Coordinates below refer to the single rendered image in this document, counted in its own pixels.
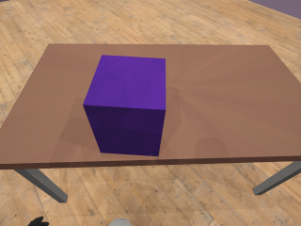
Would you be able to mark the robot left hand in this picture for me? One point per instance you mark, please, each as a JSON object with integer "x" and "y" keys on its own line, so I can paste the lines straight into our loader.
{"x": 38, "y": 222}

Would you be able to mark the table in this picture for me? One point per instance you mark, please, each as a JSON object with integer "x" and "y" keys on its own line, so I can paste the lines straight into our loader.
{"x": 225, "y": 103}

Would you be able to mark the carton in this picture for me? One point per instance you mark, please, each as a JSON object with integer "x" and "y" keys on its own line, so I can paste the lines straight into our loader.
{"x": 126, "y": 104}

